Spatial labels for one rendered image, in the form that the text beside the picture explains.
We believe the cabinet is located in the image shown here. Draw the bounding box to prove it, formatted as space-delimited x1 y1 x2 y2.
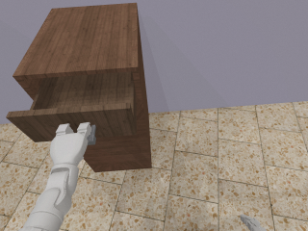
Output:
13 3 152 172

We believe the robot left forearm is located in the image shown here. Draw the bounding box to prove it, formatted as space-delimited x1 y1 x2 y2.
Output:
18 163 79 231

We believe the right robot hand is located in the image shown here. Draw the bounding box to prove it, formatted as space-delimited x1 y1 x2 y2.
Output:
240 214 267 231

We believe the left robot hand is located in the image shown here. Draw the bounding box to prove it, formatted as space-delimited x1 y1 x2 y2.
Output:
50 122 91 166

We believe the handle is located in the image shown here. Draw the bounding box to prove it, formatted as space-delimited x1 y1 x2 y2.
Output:
54 124 96 145

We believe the drawer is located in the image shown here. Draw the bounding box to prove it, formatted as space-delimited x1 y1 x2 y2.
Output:
6 71 137 142

